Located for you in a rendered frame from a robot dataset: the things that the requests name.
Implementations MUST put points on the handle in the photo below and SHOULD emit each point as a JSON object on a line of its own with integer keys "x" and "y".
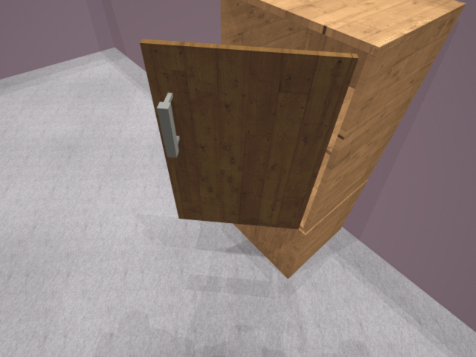
{"x": 165, "y": 115}

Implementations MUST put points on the cupboard door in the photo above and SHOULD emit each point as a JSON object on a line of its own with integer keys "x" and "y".
{"x": 254, "y": 125}

